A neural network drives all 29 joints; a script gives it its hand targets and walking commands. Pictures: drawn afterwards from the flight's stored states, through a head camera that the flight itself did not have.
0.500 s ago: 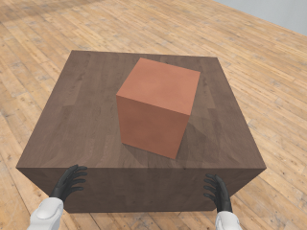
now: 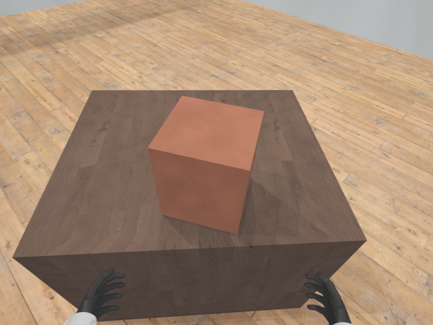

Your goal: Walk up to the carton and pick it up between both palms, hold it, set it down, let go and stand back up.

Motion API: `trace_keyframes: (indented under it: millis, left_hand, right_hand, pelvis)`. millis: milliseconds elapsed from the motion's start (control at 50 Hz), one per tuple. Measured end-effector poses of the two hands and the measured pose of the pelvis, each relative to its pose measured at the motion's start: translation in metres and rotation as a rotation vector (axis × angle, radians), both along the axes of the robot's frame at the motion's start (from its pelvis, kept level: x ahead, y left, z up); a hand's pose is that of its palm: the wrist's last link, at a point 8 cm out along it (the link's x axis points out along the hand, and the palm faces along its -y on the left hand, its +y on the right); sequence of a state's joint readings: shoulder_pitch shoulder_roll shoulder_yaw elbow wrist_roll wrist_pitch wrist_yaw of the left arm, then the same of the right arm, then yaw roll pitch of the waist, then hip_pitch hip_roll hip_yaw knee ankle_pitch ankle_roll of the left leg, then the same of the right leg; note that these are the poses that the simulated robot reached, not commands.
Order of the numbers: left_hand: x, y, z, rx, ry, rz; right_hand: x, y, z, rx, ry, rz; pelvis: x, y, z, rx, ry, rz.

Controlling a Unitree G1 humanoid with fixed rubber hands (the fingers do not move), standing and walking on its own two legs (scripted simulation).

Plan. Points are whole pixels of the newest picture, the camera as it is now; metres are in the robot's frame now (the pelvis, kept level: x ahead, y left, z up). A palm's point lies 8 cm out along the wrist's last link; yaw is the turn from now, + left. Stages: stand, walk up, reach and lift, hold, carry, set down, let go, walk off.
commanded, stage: let go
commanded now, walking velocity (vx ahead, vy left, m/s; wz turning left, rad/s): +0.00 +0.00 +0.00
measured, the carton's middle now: (209, 165) +0.48 +0.03 -0.02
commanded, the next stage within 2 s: stand in 0.52 s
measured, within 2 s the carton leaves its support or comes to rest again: neither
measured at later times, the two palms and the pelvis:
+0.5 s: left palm (94, 316) +0.14 +0.23 -0.08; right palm (333, 318) +0.15 -0.22 -0.08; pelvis -0.01 +0.00 +0.00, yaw +0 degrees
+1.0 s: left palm out of the picture +0.06 +0.25 -0.11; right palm out of the picture +0.06 -0.21 -0.14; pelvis -0.01 +0.02 +0.00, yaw +0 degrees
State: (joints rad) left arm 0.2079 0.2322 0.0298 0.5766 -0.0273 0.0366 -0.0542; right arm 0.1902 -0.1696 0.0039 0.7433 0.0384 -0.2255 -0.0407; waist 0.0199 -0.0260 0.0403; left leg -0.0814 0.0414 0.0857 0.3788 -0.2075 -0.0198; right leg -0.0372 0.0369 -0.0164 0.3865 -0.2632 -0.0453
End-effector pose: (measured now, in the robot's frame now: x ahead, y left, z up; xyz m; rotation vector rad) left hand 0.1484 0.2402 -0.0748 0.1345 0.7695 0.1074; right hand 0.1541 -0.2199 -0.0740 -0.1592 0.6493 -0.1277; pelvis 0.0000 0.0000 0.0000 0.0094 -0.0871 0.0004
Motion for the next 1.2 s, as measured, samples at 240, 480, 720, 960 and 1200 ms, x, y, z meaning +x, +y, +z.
trace_keyframes:
  millis: [240, 480, 720, 960, 1200]
  left_hand:
    - [-0.003, -0.016, -0.002, 0.013, 0.024, 0.002]
    - [-0.005, -0.009, -0.001, 0.029, 0.043, 0.003]
    - [-0.047, 0.011, -0.015, 0.085, 0.129, -0.006]
    - [-0.085, 0.015, -0.033, 0.063, 0.23, 0.062]
    - [-0.125, 0.016, -0.045, 0.058, 0.347, 0.105]
  right_hand:
    - [-0.006, -0.002, -0.002, -0.001, 0.04, 0.035]
    - [0.001, 0.004, -0.002, -0.002, 0.042, 0.066]
    - [-0.048, 0.001, -0.047, 0.017, 0.35, 0.028]
    - [-0.092, 0.005, -0.064, 0.038, 0.483, -0.036]
    - [-0.133, 0.009, -0.071, 0.046, 0.586, -0.091]
  pelvis:
    - [-0.006, -0.003, 0.0, 0.002, -0.004, 0.0]
    - [-0.013, 0.001, 0.0, 0.004, 0.005, -0.002]
    - [-0.01, 0.014, -0.003, -0.01, 0.077, 0.003]
    - [-0.006, 0.021, -0.005, -0.006, 0.086, 0.007]
    - [-0.008, 0.024, -0.002, 0.0, 0.071, 0.005]
